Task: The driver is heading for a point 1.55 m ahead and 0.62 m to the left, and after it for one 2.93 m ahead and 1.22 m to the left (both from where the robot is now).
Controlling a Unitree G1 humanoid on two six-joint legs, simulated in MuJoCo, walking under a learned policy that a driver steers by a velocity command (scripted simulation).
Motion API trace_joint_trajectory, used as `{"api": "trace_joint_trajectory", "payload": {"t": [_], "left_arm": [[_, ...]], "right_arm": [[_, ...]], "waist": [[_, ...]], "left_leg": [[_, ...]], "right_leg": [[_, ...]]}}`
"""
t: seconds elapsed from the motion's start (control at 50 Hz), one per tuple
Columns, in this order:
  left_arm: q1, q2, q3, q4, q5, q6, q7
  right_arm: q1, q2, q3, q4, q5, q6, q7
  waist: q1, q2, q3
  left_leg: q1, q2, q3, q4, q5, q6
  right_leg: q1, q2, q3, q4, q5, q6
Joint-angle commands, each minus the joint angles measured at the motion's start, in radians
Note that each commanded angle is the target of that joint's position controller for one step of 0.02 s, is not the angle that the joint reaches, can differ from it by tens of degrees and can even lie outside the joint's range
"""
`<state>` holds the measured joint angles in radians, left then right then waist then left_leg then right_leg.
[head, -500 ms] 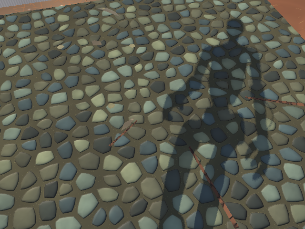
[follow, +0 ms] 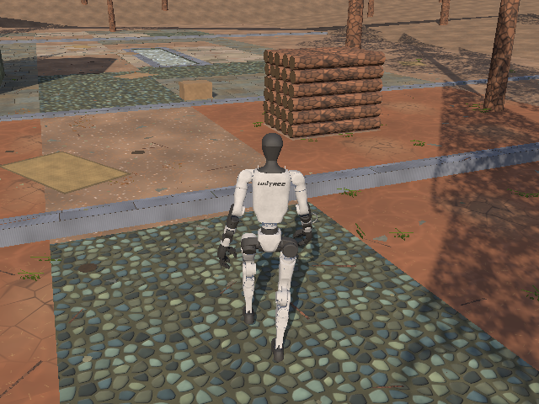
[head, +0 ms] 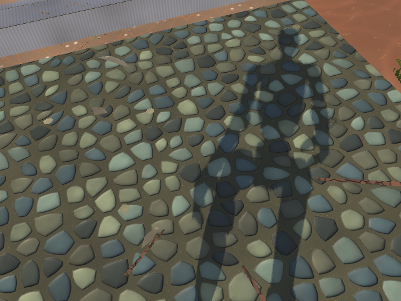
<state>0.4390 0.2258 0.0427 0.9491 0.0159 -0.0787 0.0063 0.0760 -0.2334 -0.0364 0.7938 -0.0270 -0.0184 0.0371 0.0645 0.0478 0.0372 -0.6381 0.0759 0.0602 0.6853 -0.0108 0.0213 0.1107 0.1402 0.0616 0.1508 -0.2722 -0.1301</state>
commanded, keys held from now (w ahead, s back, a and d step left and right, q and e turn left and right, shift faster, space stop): w+q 0.92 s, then w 0.08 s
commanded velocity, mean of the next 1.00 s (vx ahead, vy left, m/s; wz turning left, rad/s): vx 0.50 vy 0.00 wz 0.47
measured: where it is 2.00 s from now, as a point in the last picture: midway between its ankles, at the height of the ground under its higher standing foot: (126, 170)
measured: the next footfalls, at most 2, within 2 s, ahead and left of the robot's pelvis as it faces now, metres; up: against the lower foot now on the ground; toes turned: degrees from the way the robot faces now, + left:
left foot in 0.12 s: +0.24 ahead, +0.10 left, +0.00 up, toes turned +5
right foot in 0.64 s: +0.56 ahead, -0.02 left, +0.00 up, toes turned +23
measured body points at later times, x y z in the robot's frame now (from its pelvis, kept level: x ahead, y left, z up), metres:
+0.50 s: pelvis +0.27 +0.04 +0.01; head +0.31 +0.07 +0.46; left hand +0.42 +0.31 -0.10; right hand +0.32 -0.23 -0.12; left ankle +0.20 +0.09 -0.74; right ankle +0.47 -0.09 -0.68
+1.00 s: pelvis +0.53 +0.08 +0.01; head +0.56 +0.09 +0.46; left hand +0.39 +0.32 -0.11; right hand +0.82 -0.04 -0.10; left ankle +0.56 +0.26 -0.67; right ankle +0.52 -0.03 -0.74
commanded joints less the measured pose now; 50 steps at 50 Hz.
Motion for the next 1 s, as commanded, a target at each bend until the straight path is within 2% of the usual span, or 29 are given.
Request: {"api": "trace_joint_trajectory", "payload": {"t": [0.02,0.06,0.08,0.1,0.12,0.14,0.16,0.18,0.2,0.22,0.24,0.28,0.32,0.38,0.44,0.52,0.58,0.62,0.64,0.66,0.68,0.7,0.72,0.74,0.76,0.8,0.84,0.92,1.0], "left_arm": [[0.063,0.133,0.019,-0.006,0.014,-0.011,0.014],[0.026,0.155,0.020,-0.006,0.021,-0.016,0.024],[0.014,0.166,0.022,-0.004,0.027,-0.013,0.027],[-0.009,0.180,0.025,-0.008,0.023,-0.008,0.027],[-0.037,0.173,0.020,-0.033,0.014,-0.012,0.025],[0.036,0.095,0.006,-0.066,-0.015,-0.018,0.011],[0.014,0.139,0.015,-0.077,0.014,-0.025,0.002],[-0.065,0.144,0.014,-0.105,0.018,-0.031,-0.004],[-0.117,0.150,0.012,-0.121,0.016,-0.039,-0.009],[-0.134,0.137,0.011,-0.129,0.019,-0.033,-0.012],[-0.127,0.125,0.007,-0.138,0.028,-0.016,-0.014],[-0.118,0.098,-0.001,-0.149,0.037,0.014,-0.018],[-0.175,0.092,-0.005,-0.178,0.036,0.027,-0.020],[-0.324,0.094,-0.008,-0.235,0.032,0.031,-0.022],[-0.418,0.090,-0.014,-0.269,0.025,0.030,-0.028],[-0.527,0.093,-0.023,-0.318,0.017,0.020,-0.031],[-0.492,0.121,-0.020,-0.327,0.011,0.005,-0.028],[-0.319,0.162,-0.003,-0.279,0.008,-0.007,-0.012],[-0.194,0.205,0.013,-0.255,0.020,-0.021,0.002],[-0.047,0.287,0.033,-0.256,0.046,-0.022,0.022],[-0.081,0.339,0.049,-0.253,0.044,-0.002,0.018],[-0.137,0.235,0.036,-0.261,0.029,0.009,0.012],[-0.186,0.153,0.016,-0.269,0.019,0.009,0.007],[-0.214,0.125,0.007,-0.266,0.023,0.007,0.004],[-0.203,0.121,0.005,-0.253,0.021,0.001,0.006],[-0.176,0.128,0.009,-0.230,0.009,-0.017,0.001],[-0.152,0.137,0.015,-0.215,0.000,-0.031,-0.005],[-0.110,0.143,0.021,-0.187,0.000,-0.031,-0.007],[-0.066,0.148,0.021,-0.152,0.002,-0.030,-0.014]], "right_arm": [[-0.135,-0.067,-0.005,-0.103,0.009,-0.026,0.004],[-0.027,-0.087,-0.014,-0.071,0.012,-0.029,-0.006],[0.084,-0.110,-0.025,-0.034,0.012,-0.033,-0.014],[0.231,-0.123,-0.035,0.015,0.007,-0.040,-0.022],[0.387,-0.167,-0.051,0.055,-0.013,-0.044,-0.031],[0.440,-0.283,-0.084,0.061,-0.027,-0.040,-0.033],[0.354,-0.241,-0.077,0.063,0.020,-0.030,-0.016],[0.254,-0.209,-0.070,0.040,0.031,-0.027,-0.011],[0.210,-0.152,-0.058,0.030,0.025,-0.026,-0.009],[0.196,-0.130,-0.050,0.031,0.021,-0.028,-0.012],[0.194,-0.114,-0.043,0.040,0.023,-0.033,-0.018],[0.225,-0.140,-0.047,0.049,0.027,-0.049,-0.021],[0.256,-0.168,-0.055,0.053,0.029,-0.053,-0.023],[0.321,-0.171,-0.059,0.056,0.032,-0.048,-0.025],[0.383,-0.176,-0.064,0.057,0.032,-0.041,-0.030],[0.433,-0.183,-0.067,0.047,0.016,-0.034,-0.040],[0.385,-0.203,-0.074,0.019,0.009,-0.033,-0.050],[0.320,-0.222,-0.078,-0.003,0.011,-0.039,-0.044],[0.313,-0.201,-0.072,-0.009,0.024,-0.048,-0.033],[0.335,-0.116,-0.049,-0.047,0.051,-0.056,-0.030],[0.437,-0.099,-0.043,-0.072,0.051,-0.048,-0.032],[0.411,-0.164,-0.050,-0.031,0.017,-0.028,-0.041],[0.339,-0.162,-0.050,-0.032,0.007,-0.024,-0.030],[0.307,-0.141,-0.047,-0.040,0.006,-0.020,-0.021],[0.290,-0.137,-0.048,-0.046,-0.006,-0.010,-0.011],[0.288,-0.126,-0.046,-0.054,-0.010,0.010,0.005],[0.240,-0.119,-0.043,-0.078,-0.010,0.018,0.015],[0.112,-0.106,-0.034,-0.127,-0.010,0.021,0.028],[-0.011,-0.067,-0.009,-0.162,-0.009,0.008,0.037]], "waist": [[0.004,-0.116,0.061],[-0.053,-0.135,0.006],[-0.101,-0.139,-0.051],[-0.170,-0.126,-0.119],[-0.241,-0.080,-0.202],[-0.183,0.149,-0.278],[-0.137,0.089,-0.274],[-0.103,0.033,-0.126],[-0.092,-0.049,-0.048],[-0.066,-0.077,-0.003],[-0.037,-0.069,0.007],[-0.025,-0.035,-0.011],[-0.034,-0.020,-0.004],[-0.082,-0.003,0.019],[-0.129,0.012,-0.002],[-0.167,0.026,-0.007],[-0.127,0.045,-0.020],[-0.041,0.036,-0.084],[0.021,-0.029,-0.169],[0.060,-0.167,-0.329],[-0.021,-0.364,-0.369],[-0.043,-0.182,-0.230],[-0.040,-0.083,-0.117],[-0.055,-0.083,-0.066],[-0.061,-0.127,-0.041],[-0.075,-0.165,-0.042],[-0.079,-0.153,-0.041],[-0.062,-0.133,-0.007],[-0.032,-0.136,0.022]], "left_leg": [[-0.014,-0.047,0.032,-0.090,-0.047,0.055],[0.148,-0.117,0.055,-0.112,-0.131,0.098],[0.249,-0.150,0.056,-0.126,-0.169,0.119],[0.409,-0.163,0.052,-0.195,-0.134,0.141],[0.654,-0.046,-0.095,-0.214,-0.149,0.194],[0.917,0.233,-0.602,-0.253,-0.138,0.360],[0.898,0.265,-0.823,-0.384,-0.124,0.394],[0.757,0.242,-0.679,-0.405,-0.209,0.371],[0.629,0.205,-0.579,-0.442,-0.171,0.340],[0.536,0.159,-0.508,-0.463,-0.113,0.308],[0.466,0.115,-0.449,-0.479,-0.049,0.282],[0.414,0.074,-0.381,-0.491,0.043,0.274],[0.389,0.045,-0.346,-0.509,0.057,0.269],[0.422,0.017,-0.345,-0.516,0.067,0.231],[0.516,0.006,-0.358,-0.473,0.121,0.194],[0.625,0.025,-0.408,-0.398,0.219,0.198],[0.622,0.044,-0.454,-0.330,0.265,0.167],[0.547,0.006,-0.451,-0.189,0.357,0.125],[0.470,-0.056,-0.398,0.002,0.291,0.098],[0.298,-0.127,-0.286,0.286,-0.031,0.069],[0.060,-0.226,-0.187,0.460,-0.577,0.058],[-0.015,-0.125,-0.184,0.548,-0.492,0.063],[-0.004,-0.097,-0.174,0.529,-0.400,0.056],[0.017,-0.069,-0.162,0.494,-0.351,0.047],[0.029,-0.049,-0.151,0.473,-0.335,0.037],[0.046,-0.041,-0.133,0.473,-0.305,0.026],[-0.001,-0.031,-0.129,0.471,-0.258,0.018],[-0.097,-0.015,-0.109,0.382,-0.138,0.001],[-0.011,-0.034,-0.062,0.112,-0.020,0.013]], "right_leg": [[0.048,-0.316,0.028,0.048,0.786,-0.022],[0.055,-0.323,-0.018,0.168,1.098,0.001],[0.066,-0.323,-0.035,0.302,1.201,0.009],[0.024,-0.308,-0.061,0.489,1.171,0.017],[-0.166,-0.277,-0.087,0.747,0.912,0.026],[-0.559,-0.076,-0.142,1.178,0.173,0.088],[-0.710,-0.048,0.000,1.277,-0.177,0.068],[-0.772,-0.119,0.032,1.252,-0.100,0.062],[-0.761,-0.159,0.019,1.191,-0.044,0.067],[-0.730,-0.185,0.015,1.126,-0.032,0.076],[-0.685,-0.204,0.011,1.069,-0.026,0.093],[-0.648,-0.213,-0.014,0.995,-0.021,0.125],[-0.672,-0.220,-0.037,0.909,0.031,0.153],[-0.739,-0.222,-0.054,0.739,0.162,0.184],[-0.764,-0.203,-0.051,0.618,0.250,0.191],[-0.779,-0.166,-0.046,0.505,0.230,0.181],[-0.642,-0.141,-0.024,0.395,0.168,0.152],[-0.369,-0.101,-0.037,0.308,0.119,0.117],[-0.163,-0.180,0.027,0.265,0.120,0.080],[0.092,-0.444,0.298,0.236,-0.084,0.019],[0.176,-0.604,0.696,0.137,-0.094,-0.077],[0.055,-0.568,0.641,0.147,-0.195,-0.074],[-0.074,-0.509,0.475,0.124,-0.139,-0.051],[-0.154,-0.458,0.346,0.091,-0.025,-0.028],[-0.197,-0.424,0.256,0.074,0.071,-0.015],[-0.227,-0.394,0.147,0.054,0.222,-0.008],[-0.213,-0.400,0.082,0.034,0.309,-0.021],[-0.184,-0.389,-0.042,0.004,0.382,-0.027],[-0.194,-0.358,-0.136,-0.003,0.408,-0.012]]}}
